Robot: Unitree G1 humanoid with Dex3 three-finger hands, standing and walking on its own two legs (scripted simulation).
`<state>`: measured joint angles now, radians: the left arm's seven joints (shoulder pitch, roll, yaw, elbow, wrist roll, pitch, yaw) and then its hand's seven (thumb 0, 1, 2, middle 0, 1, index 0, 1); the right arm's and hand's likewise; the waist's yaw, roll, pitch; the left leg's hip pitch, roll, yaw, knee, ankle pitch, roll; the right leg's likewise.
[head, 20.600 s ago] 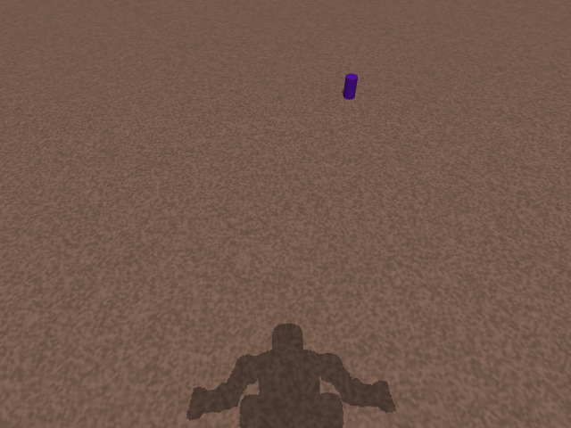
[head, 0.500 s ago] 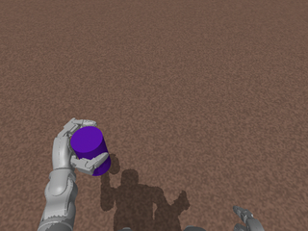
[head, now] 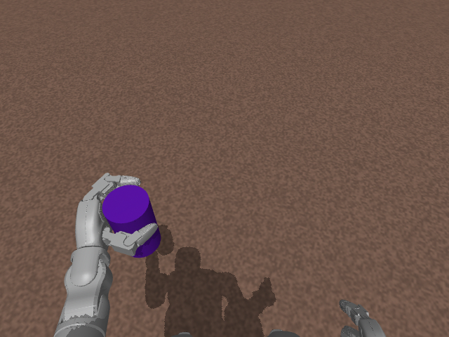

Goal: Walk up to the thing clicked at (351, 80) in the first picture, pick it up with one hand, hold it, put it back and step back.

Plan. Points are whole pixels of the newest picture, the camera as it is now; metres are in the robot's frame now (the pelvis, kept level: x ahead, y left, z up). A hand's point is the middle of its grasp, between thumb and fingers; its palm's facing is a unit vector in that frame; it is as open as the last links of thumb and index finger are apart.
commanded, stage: hold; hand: left
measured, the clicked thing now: (134, 223) +0.32 +0.18 +0.01
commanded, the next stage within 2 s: crouch in 0.64 s
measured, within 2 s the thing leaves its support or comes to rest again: neither
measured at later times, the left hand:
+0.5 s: hand (130, 215) +0.32 +0.17 +0.05, palm faces +0.12 -0.99 -0.02, open 10.5 cm
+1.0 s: hand (133, 220) +0.32 +0.18 +0.02, palm faces +0.14 -0.99 -0.01, open 10.5 cm
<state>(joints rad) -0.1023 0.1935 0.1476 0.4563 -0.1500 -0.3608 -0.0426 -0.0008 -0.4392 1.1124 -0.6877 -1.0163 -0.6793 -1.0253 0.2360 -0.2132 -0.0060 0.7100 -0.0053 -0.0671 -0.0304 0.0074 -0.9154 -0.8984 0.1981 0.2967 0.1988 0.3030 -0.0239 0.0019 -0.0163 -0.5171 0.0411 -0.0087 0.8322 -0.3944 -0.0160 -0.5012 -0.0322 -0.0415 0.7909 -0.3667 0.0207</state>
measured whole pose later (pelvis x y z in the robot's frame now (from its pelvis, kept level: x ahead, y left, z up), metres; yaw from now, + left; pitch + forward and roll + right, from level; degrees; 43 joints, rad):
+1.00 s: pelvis -0.01 +0.00 -0.01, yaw +0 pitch +7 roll -1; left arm -0.17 0.19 0.17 0.57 -0.14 -0.43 -0.04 0.00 -0.44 1.11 -0.69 -1.01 -0.68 -1.02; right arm 0.22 -0.21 -0.01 0.71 -0.02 -0.09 -0.01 0.01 -0.91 -0.90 0.20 0.30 0.20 0.30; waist -0.03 -0.01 -0.03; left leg -0.62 0.04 -0.01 0.90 -0.40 -0.01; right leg -0.60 -0.03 -0.04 0.86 -0.38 0.02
